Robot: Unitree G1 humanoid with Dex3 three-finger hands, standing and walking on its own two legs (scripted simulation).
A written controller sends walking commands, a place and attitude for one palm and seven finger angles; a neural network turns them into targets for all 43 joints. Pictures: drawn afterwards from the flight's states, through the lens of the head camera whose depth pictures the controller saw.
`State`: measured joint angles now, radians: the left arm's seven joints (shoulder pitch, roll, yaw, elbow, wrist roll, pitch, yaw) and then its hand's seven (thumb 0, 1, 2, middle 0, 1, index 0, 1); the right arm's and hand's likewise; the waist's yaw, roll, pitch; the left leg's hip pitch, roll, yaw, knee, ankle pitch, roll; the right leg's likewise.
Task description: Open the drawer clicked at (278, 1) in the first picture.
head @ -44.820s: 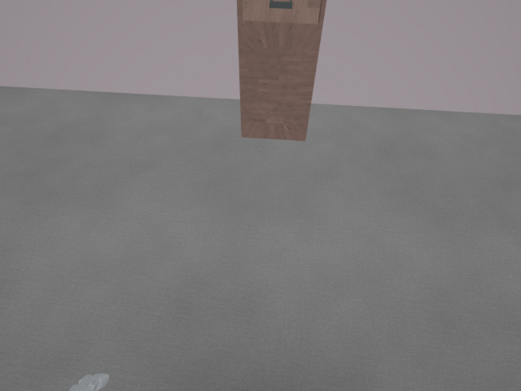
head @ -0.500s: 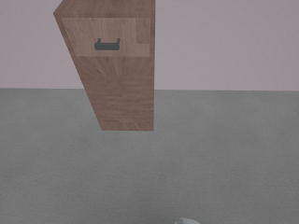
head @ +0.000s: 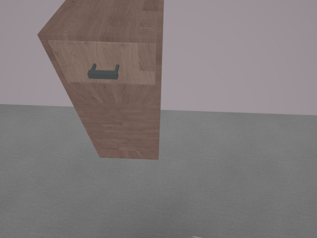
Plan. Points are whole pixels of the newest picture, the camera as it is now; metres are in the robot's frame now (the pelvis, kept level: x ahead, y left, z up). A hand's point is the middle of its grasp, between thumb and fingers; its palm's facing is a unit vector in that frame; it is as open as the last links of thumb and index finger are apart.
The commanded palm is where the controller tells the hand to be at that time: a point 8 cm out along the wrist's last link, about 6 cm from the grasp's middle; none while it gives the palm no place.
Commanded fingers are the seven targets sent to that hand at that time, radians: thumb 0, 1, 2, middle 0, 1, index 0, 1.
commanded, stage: take the last steps up to it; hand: left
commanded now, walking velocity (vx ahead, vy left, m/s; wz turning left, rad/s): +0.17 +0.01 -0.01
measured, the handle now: (104, 70) +0.65 +0.23 +0.02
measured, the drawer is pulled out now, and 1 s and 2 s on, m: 0.00 0.00 0.00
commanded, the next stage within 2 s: come to a stop and stand still in 0.06 s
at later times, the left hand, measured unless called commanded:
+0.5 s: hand (100, 234) +0.15 +0.18 -0.17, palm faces +0.01 -0.97 -0.26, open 7.4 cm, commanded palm none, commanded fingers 0.00 0.90 0.90 -0.20 -0.30 -0.20 -0.30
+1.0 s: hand (97, 230) +0.16 +0.19 -0.16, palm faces -0.08 -0.96 -0.28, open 7.4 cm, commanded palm none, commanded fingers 0.00 0.90 0.90 -0.20 -0.30 -0.20 -0.30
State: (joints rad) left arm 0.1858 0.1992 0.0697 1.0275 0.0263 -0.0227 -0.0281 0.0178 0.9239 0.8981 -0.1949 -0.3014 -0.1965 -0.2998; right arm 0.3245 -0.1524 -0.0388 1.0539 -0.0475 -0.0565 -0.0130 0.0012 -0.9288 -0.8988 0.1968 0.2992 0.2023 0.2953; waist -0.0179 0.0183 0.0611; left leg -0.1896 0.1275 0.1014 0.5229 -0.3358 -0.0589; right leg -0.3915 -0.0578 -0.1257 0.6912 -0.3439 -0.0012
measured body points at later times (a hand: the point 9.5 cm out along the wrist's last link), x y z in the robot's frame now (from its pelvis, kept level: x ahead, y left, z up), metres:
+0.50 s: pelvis +0.11 -0.02 +0.00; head +0.16 -0.03 +0.45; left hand +0.15 +0.23 -0.15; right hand +0.17 -0.26 -0.16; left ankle +0.10 +0.12 -0.72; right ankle +0.07 -0.12 -0.73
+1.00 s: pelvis +0.08 +0.00 -0.01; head +0.08 -0.03 +0.44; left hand +0.17 +0.24 -0.14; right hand +0.14 -0.24 -0.16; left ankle +0.11 +0.11 -0.73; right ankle +0.07 -0.13 -0.73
